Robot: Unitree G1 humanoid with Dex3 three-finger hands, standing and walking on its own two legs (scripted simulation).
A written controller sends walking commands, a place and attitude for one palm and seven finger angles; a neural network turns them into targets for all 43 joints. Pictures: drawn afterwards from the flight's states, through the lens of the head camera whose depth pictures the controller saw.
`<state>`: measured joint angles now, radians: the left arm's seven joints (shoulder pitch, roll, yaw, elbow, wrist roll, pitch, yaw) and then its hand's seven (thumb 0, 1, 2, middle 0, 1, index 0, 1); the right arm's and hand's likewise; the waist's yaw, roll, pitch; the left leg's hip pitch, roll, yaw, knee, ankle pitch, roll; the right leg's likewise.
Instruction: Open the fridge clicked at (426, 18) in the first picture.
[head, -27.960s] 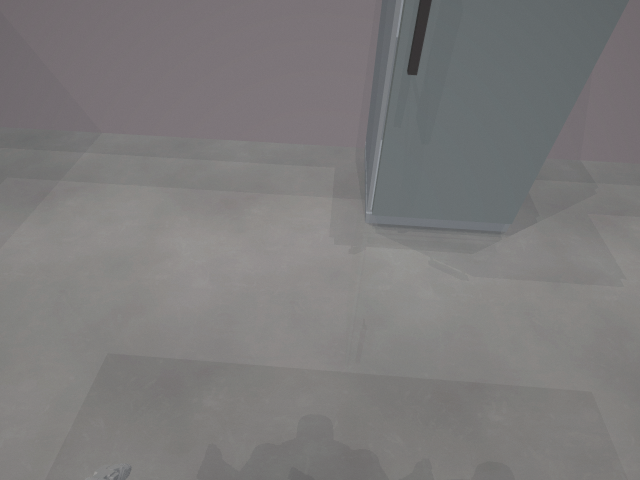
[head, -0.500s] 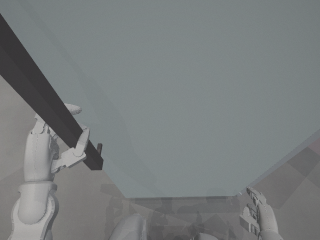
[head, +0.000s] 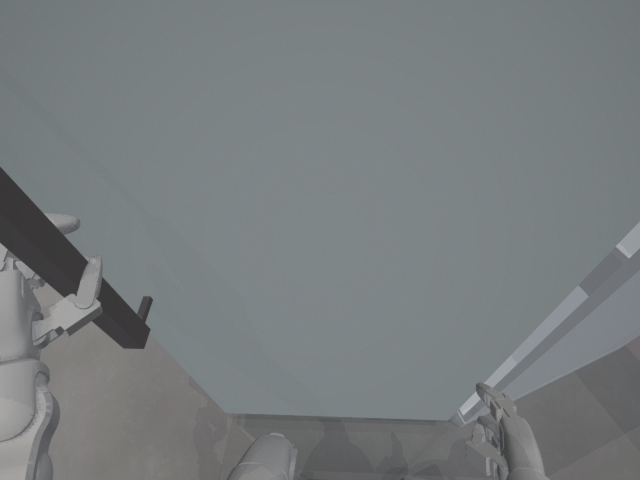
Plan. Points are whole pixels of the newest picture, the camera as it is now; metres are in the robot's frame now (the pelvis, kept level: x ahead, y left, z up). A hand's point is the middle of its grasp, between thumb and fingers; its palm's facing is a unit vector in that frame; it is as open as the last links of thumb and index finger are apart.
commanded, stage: stop walking and hold the door back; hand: left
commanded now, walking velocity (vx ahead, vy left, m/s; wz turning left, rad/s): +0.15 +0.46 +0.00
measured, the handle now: (44, 216) +0.30 +0.27 +0.21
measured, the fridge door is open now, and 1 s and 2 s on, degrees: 65 63 64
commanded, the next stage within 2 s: loosen the grip on the handle in 1.16 s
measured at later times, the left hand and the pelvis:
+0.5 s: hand (79, 289) +0.26 +0.25 +0.16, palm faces +0.41 -0.88 -0.26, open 6.4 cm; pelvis -0.10 -0.03 +0.01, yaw +6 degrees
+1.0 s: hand (91, 264) +0.29 +0.25 +0.15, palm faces +0.34 -0.91 -0.22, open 6.3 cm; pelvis -0.11 +0.00 +0.01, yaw +2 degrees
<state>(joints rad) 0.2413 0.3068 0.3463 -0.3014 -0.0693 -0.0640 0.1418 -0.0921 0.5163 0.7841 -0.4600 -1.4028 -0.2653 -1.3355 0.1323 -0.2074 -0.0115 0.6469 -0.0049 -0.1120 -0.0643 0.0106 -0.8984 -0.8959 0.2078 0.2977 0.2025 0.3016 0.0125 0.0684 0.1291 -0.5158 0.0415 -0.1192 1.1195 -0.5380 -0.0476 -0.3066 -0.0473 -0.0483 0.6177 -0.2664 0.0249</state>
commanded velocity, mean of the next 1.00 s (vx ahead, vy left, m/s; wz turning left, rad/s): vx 0.13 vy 0.06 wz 0.00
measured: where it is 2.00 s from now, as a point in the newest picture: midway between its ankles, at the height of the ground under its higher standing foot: outside the picture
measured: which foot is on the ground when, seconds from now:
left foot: up 0.00-0.26, down 0.28-0.54, up 0.56-0.82, down 0.84-1.00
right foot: down 0.00-0.28, up 0.30-0.50, down 0.52-1.00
